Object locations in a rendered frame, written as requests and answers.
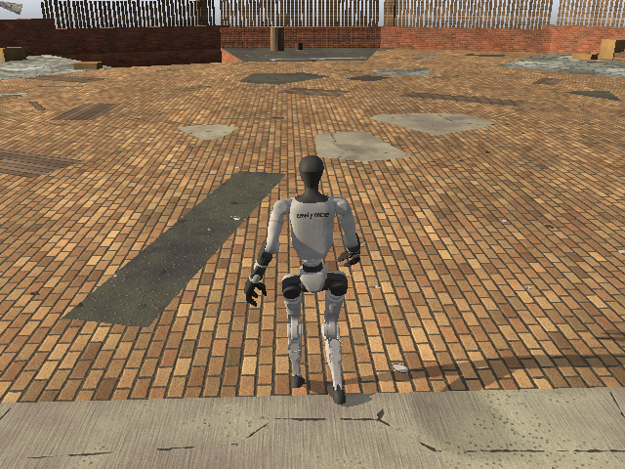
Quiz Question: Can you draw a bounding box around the robot left hand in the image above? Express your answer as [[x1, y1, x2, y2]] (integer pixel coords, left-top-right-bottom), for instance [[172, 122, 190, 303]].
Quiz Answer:
[[244, 278, 267, 307]]

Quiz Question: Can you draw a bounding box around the right robot thigh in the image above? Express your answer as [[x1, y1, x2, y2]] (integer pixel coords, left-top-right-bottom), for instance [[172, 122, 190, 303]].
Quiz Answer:
[[321, 271, 348, 339]]

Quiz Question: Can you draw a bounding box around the left robot forearm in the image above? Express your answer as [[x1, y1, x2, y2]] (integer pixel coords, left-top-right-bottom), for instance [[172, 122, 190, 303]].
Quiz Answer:
[[249, 239, 272, 283]]

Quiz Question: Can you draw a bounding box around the robot right hand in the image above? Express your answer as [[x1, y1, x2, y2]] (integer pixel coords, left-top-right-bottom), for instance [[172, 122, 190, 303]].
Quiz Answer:
[[337, 250, 360, 267]]

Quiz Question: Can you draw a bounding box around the right robot forearm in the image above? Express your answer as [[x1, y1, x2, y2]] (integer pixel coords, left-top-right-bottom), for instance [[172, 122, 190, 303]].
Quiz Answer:
[[347, 233, 360, 258]]

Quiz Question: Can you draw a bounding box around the robot right upper arm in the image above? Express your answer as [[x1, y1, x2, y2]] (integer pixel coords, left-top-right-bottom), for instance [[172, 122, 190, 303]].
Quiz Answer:
[[332, 196, 358, 248]]

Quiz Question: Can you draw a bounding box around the robot left upper arm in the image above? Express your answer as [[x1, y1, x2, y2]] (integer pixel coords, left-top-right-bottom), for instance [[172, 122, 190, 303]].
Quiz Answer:
[[264, 198, 292, 254]]

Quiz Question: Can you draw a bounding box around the humanoid robot torso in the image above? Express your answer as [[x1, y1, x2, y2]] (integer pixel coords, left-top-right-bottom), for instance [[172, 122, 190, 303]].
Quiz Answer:
[[289, 193, 335, 293]]

